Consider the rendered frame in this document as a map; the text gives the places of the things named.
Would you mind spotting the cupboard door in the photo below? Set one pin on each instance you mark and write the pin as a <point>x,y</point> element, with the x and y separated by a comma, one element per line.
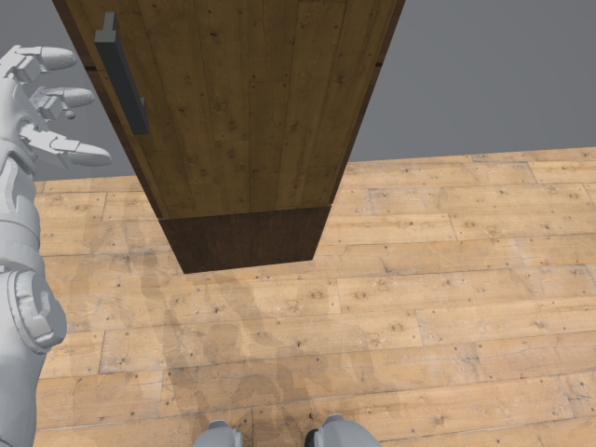
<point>251,103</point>

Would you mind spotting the right robot thigh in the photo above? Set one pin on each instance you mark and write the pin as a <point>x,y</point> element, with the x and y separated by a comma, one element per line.
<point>344,433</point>

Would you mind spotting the handle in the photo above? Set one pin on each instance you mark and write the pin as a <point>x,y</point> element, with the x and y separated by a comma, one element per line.
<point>114,60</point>

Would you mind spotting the left robot upper arm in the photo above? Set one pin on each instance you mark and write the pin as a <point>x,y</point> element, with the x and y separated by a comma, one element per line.
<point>32,321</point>

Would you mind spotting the left robot shin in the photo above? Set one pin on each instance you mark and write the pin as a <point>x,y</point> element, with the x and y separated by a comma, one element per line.
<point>217,423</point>

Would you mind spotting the robot left hand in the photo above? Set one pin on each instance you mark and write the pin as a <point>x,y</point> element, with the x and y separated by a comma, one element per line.
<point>19,68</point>

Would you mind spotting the robot left forearm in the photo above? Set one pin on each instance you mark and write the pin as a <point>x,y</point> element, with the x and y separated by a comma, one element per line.
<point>19,218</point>

